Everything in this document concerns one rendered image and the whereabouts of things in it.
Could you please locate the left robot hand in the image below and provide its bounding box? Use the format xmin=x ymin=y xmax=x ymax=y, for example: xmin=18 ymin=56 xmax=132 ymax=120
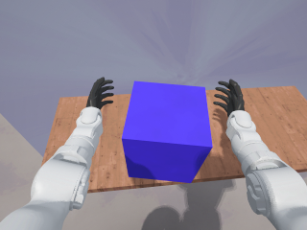
xmin=86 ymin=77 xmax=114 ymax=110

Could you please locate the right robot hand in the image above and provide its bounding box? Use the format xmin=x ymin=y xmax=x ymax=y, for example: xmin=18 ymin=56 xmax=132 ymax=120
xmin=213 ymin=79 xmax=245 ymax=117

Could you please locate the carton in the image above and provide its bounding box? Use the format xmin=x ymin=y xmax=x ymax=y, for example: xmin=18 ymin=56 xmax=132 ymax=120
xmin=121 ymin=80 xmax=213 ymax=183

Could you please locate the right robot upper arm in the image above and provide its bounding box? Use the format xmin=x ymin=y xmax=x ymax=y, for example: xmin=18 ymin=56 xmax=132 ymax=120
xmin=246 ymin=167 xmax=307 ymax=230

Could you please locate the left robot upper arm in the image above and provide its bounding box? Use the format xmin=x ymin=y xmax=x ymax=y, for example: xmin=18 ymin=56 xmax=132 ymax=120
xmin=0 ymin=158 xmax=90 ymax=230

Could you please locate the robot left forearm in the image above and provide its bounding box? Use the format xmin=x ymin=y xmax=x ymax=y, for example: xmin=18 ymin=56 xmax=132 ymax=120
xmin=31 ymin=106 xmax=104 ymax=199

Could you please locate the table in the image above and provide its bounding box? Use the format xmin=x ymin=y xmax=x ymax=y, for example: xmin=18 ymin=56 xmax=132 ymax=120
xmin=41 ymin=85 xmax=307 ymax=194

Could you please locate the robot right forearm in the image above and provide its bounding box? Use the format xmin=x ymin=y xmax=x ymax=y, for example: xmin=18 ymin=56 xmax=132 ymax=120
xmin=225 ymin=110 xmax=307 ymax=191

